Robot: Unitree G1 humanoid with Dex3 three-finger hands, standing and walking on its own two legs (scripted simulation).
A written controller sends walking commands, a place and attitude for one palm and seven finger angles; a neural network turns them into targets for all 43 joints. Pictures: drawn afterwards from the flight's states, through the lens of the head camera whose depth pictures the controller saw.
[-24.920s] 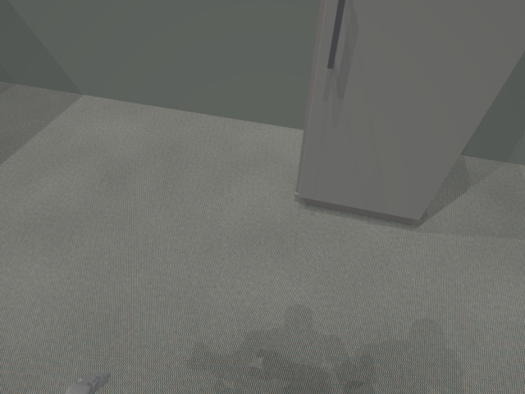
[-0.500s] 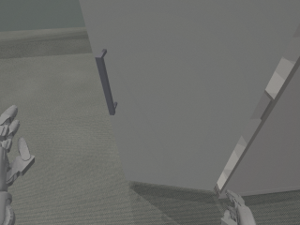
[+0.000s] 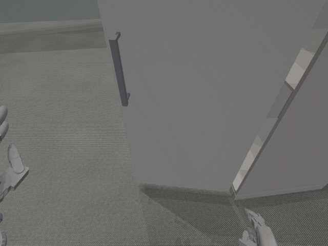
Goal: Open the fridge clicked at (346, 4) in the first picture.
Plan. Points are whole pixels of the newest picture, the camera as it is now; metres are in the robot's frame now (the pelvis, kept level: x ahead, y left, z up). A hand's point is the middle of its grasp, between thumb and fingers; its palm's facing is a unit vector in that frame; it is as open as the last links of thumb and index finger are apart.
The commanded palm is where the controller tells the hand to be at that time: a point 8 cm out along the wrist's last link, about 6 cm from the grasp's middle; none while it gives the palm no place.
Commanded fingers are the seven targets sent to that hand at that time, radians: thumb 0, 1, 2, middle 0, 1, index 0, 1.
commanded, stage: step back with the hand held close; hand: left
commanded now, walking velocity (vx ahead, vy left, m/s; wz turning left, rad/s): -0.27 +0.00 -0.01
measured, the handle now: (121, 72) +0.58 +0.19 +0.14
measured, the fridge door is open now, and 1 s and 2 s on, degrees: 77 77 77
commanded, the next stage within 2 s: stop stepping back and stand still in 0.52 s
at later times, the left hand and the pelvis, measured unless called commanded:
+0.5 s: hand out of the picture +0.09 +0.24 +0.18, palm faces +0.45 -0.79 -0.42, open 7.4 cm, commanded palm +0.02 +0.28 +0.20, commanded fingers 0.00 0.90 0.90 -0.20 -0.30 -0.20 -0.30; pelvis -0.11 -0.02 +0.01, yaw +0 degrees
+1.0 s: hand out of the picture -0.08 +0.26 +0.19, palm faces +0.52 -0.79 -0.34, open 7.4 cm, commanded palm -0.13 +0.29 +0.20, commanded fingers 0.00 0.90 0.90 -0.20 -0.30 -0.20 -0.30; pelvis -0.27 -0.01 +0.01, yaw +0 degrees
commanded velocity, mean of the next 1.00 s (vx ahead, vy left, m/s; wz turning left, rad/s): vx -0.08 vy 0.00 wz -0.02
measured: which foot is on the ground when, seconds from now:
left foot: down 0.00-0.38, up 0.40-0.58, down 0.60-0.82, up 0.84-1.00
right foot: down 0.00-0.14, up 0.16-0.34, down 0.36-0.62, up 0.64-0.76, down 0.78-1.00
